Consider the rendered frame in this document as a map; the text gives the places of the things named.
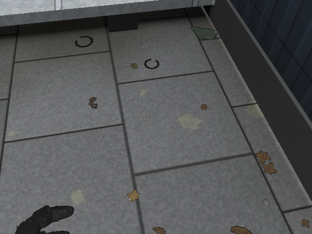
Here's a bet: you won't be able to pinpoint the robot left hand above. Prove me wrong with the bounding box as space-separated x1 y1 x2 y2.
15 205 74 234

